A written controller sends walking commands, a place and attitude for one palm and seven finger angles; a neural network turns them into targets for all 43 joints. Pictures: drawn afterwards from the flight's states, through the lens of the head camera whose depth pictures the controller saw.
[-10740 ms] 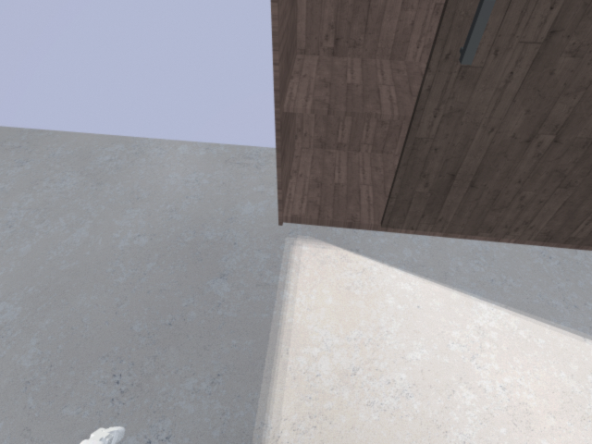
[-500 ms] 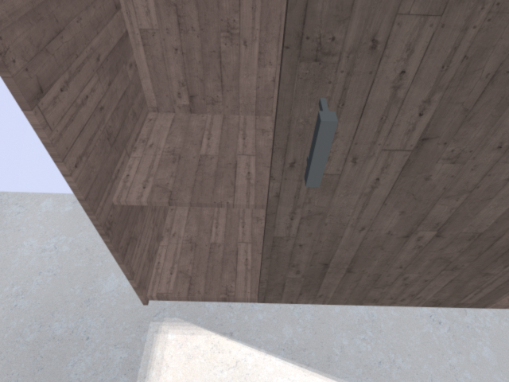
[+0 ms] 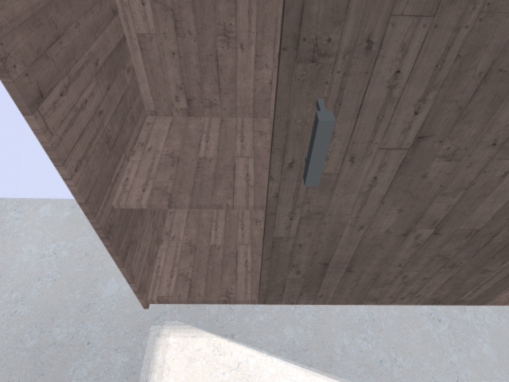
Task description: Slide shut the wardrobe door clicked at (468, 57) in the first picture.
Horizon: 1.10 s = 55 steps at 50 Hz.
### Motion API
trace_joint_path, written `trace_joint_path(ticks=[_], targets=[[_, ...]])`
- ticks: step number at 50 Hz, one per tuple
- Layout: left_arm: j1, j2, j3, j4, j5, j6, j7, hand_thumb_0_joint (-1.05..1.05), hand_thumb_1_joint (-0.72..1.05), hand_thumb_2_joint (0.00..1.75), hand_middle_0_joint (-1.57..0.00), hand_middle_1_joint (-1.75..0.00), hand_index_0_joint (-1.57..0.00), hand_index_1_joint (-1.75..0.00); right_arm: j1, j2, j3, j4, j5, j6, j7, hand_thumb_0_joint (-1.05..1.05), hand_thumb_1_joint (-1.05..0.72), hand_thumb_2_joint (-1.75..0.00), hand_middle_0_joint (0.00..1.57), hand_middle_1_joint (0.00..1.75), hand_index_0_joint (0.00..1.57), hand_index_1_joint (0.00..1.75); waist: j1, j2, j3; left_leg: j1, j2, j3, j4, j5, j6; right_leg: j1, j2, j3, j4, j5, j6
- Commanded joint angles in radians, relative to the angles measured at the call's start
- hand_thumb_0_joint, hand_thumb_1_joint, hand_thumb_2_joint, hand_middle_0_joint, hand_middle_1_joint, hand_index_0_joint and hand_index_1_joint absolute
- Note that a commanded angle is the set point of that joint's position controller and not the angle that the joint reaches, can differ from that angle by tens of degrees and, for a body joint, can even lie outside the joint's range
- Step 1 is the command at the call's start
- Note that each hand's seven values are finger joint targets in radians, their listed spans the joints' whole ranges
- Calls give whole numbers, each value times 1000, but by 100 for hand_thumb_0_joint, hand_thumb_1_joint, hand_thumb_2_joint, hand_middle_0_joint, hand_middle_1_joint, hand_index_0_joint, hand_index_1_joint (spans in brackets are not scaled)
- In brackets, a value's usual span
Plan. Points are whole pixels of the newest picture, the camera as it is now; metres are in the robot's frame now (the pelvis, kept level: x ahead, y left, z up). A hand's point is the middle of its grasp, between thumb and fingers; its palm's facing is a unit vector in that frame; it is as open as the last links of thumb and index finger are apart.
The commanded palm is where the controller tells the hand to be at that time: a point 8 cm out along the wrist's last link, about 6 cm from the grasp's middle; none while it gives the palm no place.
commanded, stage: look again from close up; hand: right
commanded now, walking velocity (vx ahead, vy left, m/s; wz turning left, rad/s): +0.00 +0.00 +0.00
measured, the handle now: (315, 143) +0.50 -0.08 +0.12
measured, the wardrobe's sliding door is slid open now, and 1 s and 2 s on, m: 0.44 0.44 0.44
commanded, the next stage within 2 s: raise the hand with hooked fingers in 0.22 s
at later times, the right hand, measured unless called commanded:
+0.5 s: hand out of the picture +0.14 -0.20 -0.04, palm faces +0.22 +0.96 -0.18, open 7.4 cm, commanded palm +0.09 -0.23 -0.05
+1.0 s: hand out of the picture +0.13 -0.21 +0.01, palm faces -0.07 +1.00 -0.05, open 10.1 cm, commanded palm +0.11 -0.28 +0.02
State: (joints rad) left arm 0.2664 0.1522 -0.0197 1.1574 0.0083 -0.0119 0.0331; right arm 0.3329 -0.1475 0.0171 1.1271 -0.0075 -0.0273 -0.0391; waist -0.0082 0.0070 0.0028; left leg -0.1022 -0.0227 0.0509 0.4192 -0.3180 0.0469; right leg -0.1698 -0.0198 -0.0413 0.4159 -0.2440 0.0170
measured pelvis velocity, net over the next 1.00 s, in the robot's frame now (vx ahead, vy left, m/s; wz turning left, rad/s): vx -0.08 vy -0.02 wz -0.04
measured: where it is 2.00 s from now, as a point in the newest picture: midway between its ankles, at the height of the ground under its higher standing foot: outside the picture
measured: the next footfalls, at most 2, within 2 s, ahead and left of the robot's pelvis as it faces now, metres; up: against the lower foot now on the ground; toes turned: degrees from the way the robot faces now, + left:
none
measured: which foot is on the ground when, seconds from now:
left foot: down 0.00-1.00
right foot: down 0.00-1.00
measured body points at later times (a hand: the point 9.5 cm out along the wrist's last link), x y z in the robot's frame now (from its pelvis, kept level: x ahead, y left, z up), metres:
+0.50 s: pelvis -0.03 -0.01 -0.01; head -0.01 +0.01 +0.44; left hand +0.07 +0.24 -0.14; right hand +0.13 -0.25 -0.02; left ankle -0.06 +0.08 -0.74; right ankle -0.02 -0.13 -0.74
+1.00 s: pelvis -0.08 -0.02 -0.06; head -0.05 -0.02 +0.39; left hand +0.12 +0.19 -0.13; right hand +0.13 -0.27 +0.02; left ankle -0.06 +0.08 -0.74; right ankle -0.02 -0.13 -0.74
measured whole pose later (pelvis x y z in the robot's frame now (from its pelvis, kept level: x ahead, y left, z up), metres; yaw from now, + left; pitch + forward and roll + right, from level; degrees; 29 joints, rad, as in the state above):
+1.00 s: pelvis -0.08 -0.02 -0.06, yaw -3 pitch +7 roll +3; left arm 0.21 0.21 -0.06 0.57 -0.04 -0.22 0.06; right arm 0.31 -0.28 -0.16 0.00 0.29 -0.34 0.36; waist -0.02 -0.04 -0.07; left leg -0.59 -0.02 0.13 0.93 -0.45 0.04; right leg -0.72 -0.03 0.04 0.98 -0.38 -0.01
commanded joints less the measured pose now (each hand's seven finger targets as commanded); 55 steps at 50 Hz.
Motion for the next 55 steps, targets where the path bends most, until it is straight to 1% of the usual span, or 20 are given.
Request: trace_joint_path(ticks=[1,15,16,17,18,19,20,21,23,24,26,27,28,29,30,33,38,43,50,55], targets=[[56,87,12,-29,-1,-17,8,0,90,90,-20,-30,-20,-30,83,-113,-25,-19,-2,-8,-7,0,-90,-90,20,30,20,30,-3,7,55,-55,136,-108,-75,330,-14,4,-75,69,-38,210,-40],[67,78,12,-27,-2,-17,8,0,90,90,-20,-30,-20,-30,92,-102,-23,-15,-1,-8,-6,0,-90,-90,20,30,20,30,-5,3,63,-63,134,-103,-83,274,-12,-4,-74,81,-45,202,-43],[-52,98,19,-108,-6,-24,-7,0,90,90,-20,-30,-20,-30,153,-106,-25,2,-21,-37,-41,0,-90,-90,20,30,20,30,-42,56,140,-113,202,-200,-94,784,-77,-125,-60,24,211,146,-12],[15,295,52,-452,-44,-170,39,0,90,90,-20,-30,-20,-30,-587,-298,-52,-1521,202,-245,-7,0,-88,-89,20,32,20,32,124,-127,-334,-31,120,-104,28,619,-34,178,18,9,38,270,-67],[-128,193,17,-408,-64,-244,80,0,90,90,-20,-30,-20,-30,-541,-379,-144,-1525,158,-251,-70,0,-85,-88,20,33,20,33,73,-219,-260,-121,46,-53,56,350,-20,156,4,-25,69,288,-62],[-36,167,53,-427,-47,-296,62,0,90,90,-20,-30,-20,-30,13,-87,-21,-1195,140,-115,-71,0,-83,-87,21,34,21,34,38,-239,-232,-146,26,1,93,249,-10,135,-11,10,33,344,-63],[-31,174,49,-402,-72,-311,61,0,90,90,-20,-30,-20,-30,57,26,47,-1161,178,-71,-64,0,-81,-86,21,36,21,36,47,-184,-182,-165,35,35,91,247,-23,70,1,38,75,319,-52],[-59,200,57,-467,-70,-331,66,0,90,90,-20,-30,-20,-30,-16,14,61,-1297,196,-113,-44,0,-78,-85,21,37,21,37,54,-137,-116,-212,35,35,94,261,-34,34,8,49,109,270,-53],[-37,222,75,-512,-35,-347,59,0,90,90,-20,-30,-20,-30,31,-9,20,-1189,182,-183,6,0,-74,-83,21,40,21,40,86,101,-94,-338,20,50,124,194,-46,-83,32,66,192,181,-55],[-45,213,84,-526,-24,-345,50,0,90,90,-20,-30,-20,-30,85,26,7,-1069,183,-231,47,0,-71,-82,21,42,21,42,70,228,-65,-416,20,50,157,147,-52,-174,29,69,233,134,-46],[-97,205,107,-575,-17,-339,23,0,90,90,-20,-30,-20,-30,285,47,-41,-939,219,-364,174,0,-67,-80,22,45,22,45,-12,343,-59,-460,23,30,246,100,-52,-356,30,62,301,50,-26],[-121,204,115,-606,-21,-335,6,0,90,90,-20,-30,-20,-30,335,26,-75,-941,240,-435,246,0,-64,-79,22,47,22,47,-34,322,-82,-444,34,2,281,128,-51,-415,36,53,336,36,-17],[-128,212,122,-632,-27,-322,-17,0,90,90,-20,-30,-20,-30,368,-45,-152,-897,252,-483,322,0,-62,-78,22,48,22,48,-65,222,-108,-408,52,-31,328,207,-36,-442,45,47,374,62,-5],[-146,221,122,-671,-28,-313,-30,0,90,90,-20,-30,-20,-30,306,-98,-177,-977,264,-537,394,0,-60,-77,22,50,22,50,-53,144,-167,-390,65,-51,367,264,-33,-457,50,35,408,77,-6],[-159,216,132,-708,-32,-298,-31,0,90,90,-20,-30,-20,-30,320,-176,-273,-1012,261,-540,409,0,-57,-76,22,51,22,51,-77,107,-224,-363,66,-60,383,265,-31,-456,53,11,423,88,-14],[-187,202,117,-799,-37,-237,-14,0,90,90,-20,-30,-20,-30,207,-196,-293,-1195,296,-444,383,0,-50,-73,23,55,23,55,-82,-6,-222,-394,42,-58,366,83,-24,-448,57,5,406,11,-30],[-96,189,90,-809,-27,-211,23,0,90,90,-20,-30,-20,-30,-85,-203,-244,-1490,276,-488,276,0,-39,-68,24,63,24,63,35,-62,-208,-540,10,-51,363,-30,-28,-407,17,57,450,-52,-51],[-83,217,54,-763,-43,-265,46,0,90,90,-20,-30,-20,-30,-189,-187,-140,-1418,295,-505,369,0,-27,-63,25,70,25,70,90,-106,-179,-597,-3,-57,326,-160,-25,-400,5,98,451,-161,-55],[-126,210,41,-755,-63,-284,58,0,90,90,-20,-30,-20,-30,-79,-295,-329,-1290,346,-270,401,0,-11,-56,26,81,26,81,-8,-32,-240,-419,19,-54,227,-174,-35,-361,12,93,343,-118,-52],[-118,201,37,-744,-54,-303,46,0,90,90,-20,-30,-20,-30,-68,-293,-372,-1335,358,-274,355,0,1,-51,27,88,27,88,-24,-44,-224,-383,5,0,230,-77,-32,-302,9,89,279,-52,-46]])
